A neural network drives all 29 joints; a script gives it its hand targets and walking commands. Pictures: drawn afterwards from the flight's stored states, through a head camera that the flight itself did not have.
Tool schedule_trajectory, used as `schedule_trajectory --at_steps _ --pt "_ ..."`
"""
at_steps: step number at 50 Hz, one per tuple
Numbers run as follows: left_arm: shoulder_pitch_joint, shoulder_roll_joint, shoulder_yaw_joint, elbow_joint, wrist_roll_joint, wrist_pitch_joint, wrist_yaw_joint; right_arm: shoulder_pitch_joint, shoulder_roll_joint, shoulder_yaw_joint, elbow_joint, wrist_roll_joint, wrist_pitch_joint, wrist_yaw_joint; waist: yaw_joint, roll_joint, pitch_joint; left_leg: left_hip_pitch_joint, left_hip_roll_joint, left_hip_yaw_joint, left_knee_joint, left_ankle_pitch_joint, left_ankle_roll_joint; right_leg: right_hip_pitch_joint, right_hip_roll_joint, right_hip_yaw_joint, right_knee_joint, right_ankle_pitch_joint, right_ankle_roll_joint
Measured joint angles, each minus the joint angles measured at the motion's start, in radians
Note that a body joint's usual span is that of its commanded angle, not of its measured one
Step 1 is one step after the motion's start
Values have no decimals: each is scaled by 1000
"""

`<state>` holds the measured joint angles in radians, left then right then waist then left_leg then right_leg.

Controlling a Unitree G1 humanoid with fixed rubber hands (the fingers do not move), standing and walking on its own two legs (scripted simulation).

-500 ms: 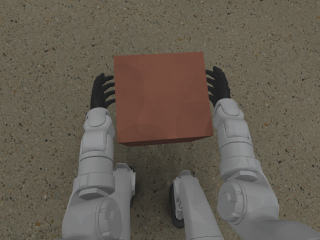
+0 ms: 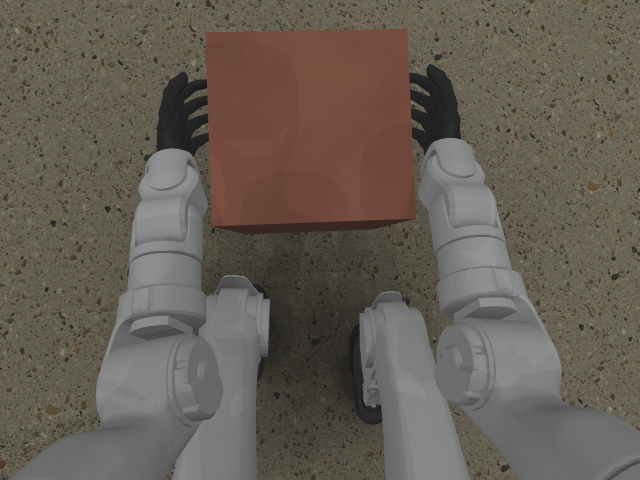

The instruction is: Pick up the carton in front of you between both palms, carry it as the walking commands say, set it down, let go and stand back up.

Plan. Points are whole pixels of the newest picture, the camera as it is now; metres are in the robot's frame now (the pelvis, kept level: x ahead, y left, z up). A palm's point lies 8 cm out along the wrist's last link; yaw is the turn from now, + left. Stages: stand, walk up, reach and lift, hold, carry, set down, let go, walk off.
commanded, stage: set down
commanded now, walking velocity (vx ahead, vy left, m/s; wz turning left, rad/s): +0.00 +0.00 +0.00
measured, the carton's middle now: (309, 154) +0.47 +0.05 -0.19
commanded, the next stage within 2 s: none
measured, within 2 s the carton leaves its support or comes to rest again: rests again in 1.62 s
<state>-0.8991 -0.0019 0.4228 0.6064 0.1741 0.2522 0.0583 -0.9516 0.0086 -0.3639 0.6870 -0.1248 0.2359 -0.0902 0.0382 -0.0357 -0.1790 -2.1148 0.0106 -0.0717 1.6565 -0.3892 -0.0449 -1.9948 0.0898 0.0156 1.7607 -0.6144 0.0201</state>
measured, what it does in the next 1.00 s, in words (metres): lowers itself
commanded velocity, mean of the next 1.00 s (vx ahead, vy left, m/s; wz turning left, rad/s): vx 0.00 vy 0.00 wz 0.00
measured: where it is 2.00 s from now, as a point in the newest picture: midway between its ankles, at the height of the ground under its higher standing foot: (309, 371)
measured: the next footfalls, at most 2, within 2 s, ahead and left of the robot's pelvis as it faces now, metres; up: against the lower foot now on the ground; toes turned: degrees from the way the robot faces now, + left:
none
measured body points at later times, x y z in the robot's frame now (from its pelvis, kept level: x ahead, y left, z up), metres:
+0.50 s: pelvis -0.02 +0.01 -0.10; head +0.33 +0.04 +0.18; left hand +0.50 +0.22 -0.25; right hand +0.52 -0.09 -0.26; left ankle +0.13 +0.14 -0.47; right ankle +0.06 -0.12 -0.47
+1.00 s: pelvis -0.02 +0.00 -0.12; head +0.33 +0.01 +0.15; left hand +0.51 +0.22 -0.28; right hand +0.52 -0.09 -0.30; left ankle +0.13 +0.14 -0.47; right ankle +0.06 -0.12 -0.47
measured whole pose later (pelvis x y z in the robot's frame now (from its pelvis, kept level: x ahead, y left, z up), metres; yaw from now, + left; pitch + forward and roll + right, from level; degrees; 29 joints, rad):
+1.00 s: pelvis -0.02 +0.00 -0.12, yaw -1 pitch +43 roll -1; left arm -1.35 0.26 0.37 1.06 0.04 0.17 0.04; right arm -1.33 -0.15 -0.23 0.97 -0.05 0.19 -0.14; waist 0.09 0.00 0.17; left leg -2.40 0.01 -0.08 2.05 -0.40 -0.06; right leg -2.28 0.13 0.02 2.19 -0.66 0.04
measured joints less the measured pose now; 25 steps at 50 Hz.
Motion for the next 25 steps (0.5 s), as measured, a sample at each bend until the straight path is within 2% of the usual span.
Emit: schedule_trajectory --at_steps 17,25 --pt "-230 85 -28 115 -31 1 42 -242 -107 9 142 37 -14 -9 3 -14 190 -206 -11 5 224 8 13 -192 9 7 236 -19 32" --pt "-383 169 -71 277 -84 -12 41 -316 -150 46 212 57 -31 -36 35 9 274 -259 -22 4 310 5 7 -242 8 6 336 -41 31"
